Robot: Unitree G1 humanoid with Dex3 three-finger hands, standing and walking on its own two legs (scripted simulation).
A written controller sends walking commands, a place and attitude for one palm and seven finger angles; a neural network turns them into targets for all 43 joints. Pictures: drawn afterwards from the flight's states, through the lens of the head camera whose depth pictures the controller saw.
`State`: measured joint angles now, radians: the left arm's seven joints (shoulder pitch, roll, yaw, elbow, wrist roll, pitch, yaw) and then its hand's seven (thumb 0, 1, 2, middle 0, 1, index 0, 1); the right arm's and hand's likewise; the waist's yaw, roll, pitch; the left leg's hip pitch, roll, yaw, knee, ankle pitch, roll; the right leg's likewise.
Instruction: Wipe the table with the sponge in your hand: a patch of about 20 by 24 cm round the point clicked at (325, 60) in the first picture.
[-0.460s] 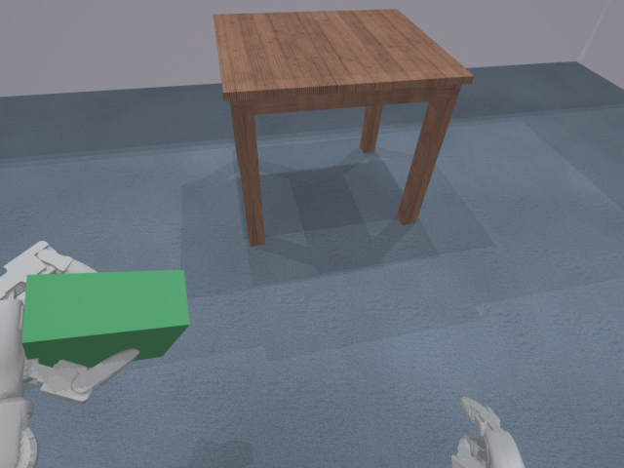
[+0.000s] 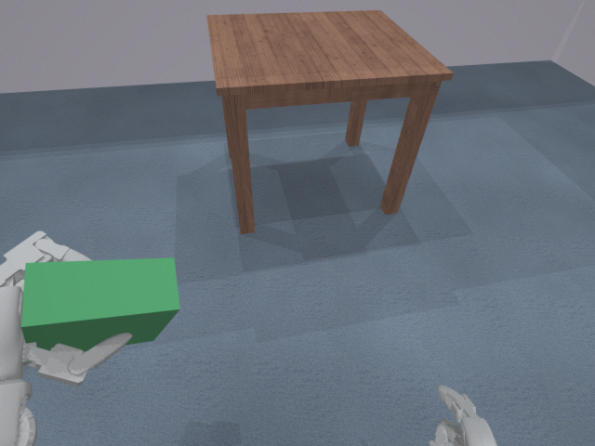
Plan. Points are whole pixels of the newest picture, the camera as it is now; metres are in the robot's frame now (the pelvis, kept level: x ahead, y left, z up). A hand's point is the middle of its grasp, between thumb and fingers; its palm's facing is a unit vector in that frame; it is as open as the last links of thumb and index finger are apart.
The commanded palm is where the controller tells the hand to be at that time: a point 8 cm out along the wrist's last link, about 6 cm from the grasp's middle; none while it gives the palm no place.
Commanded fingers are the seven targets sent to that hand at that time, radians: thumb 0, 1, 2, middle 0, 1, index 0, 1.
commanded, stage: walk to a spot facing it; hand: left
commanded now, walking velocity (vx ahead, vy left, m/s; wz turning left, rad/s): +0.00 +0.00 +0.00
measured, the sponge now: (123, 307) +0.22 +0.21 +0.14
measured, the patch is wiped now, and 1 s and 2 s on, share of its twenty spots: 0.00 0.00 0.00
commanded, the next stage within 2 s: turn to face it in 2.00 s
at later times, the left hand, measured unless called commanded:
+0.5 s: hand (142, 269) +0.26 +0.20 +0.15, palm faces +0.36 -0.86 -0.36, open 9.9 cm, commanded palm +0.21 +0.25 +0.18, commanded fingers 0.00 0.10 1.30 -1.20 -1.60 -1.20 -1.60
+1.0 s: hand (239, 166) +0.44 +0.12 +0.16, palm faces +0.21 -0.83 -0.52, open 9.9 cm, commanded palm +0.39 +0.18 +0.18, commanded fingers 0.00 0.10 1.30 -1.20 -1.60 -1.20 -1.60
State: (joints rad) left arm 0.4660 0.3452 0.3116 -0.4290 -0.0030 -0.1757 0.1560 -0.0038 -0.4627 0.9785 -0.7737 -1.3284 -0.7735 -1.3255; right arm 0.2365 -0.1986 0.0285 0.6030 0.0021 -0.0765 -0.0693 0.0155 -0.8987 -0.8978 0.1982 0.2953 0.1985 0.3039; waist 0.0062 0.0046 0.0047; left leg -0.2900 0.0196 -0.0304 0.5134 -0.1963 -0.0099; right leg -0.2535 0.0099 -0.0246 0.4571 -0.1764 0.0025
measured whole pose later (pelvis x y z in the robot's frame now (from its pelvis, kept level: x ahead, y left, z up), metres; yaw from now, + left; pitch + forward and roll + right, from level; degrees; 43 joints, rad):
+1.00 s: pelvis +0.18 -0.07 -0.01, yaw -11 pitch +0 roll +0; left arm 0.48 0.41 0.36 -0.51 0.00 -0.20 0.15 0.00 -0.46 0.98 -0.78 -1.33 -0.77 -1.33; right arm 0.25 -0.13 0.04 0.59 0.00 -0.09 -0.05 0.01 -0.90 -0.90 0.20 0.30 0.20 0.30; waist 0.00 0.03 0.06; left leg -0.17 0.21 0.20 0.60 -0.40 -0.08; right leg -0.37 -0.05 -0.19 0.61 -0.27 0.00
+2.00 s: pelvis +0.49 -0.21 +0.00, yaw -4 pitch -1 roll +3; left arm 0.44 0.31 0.32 -0.42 0.01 -0.19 0.15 0.00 -0.46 0.99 -0.78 -1.33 -0.77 -1.33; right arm 0.18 -0.26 -0.03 0.67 0.00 -0.04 -0.06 0.02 -0.90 -0.90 0.20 0.30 0.20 0.30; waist -0.01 0.02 0.09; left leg -0.56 0.06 0.08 1.23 -0.42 -0.04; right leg -0.20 -0.13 -0.23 0.58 -0.36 -0.02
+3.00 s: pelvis +0.52 -0.26 +0.00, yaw -8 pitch -1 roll +0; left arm 0.54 0.41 0.38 -0.52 -0.01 -0.22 0.15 0.00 -0.47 0.99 -0.77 -1.34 -0.77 -1.34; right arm 0.27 -0.23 -0.03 0.58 0.00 -0.06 -0.07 0.02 -0.90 -0.90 0.19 0.29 0.19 0.30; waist -0.03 -0.02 -0.01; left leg -0.20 0.05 0.09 0.52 -0.30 0.00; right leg -0.36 0.02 -0.05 0.72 -0.41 -0.01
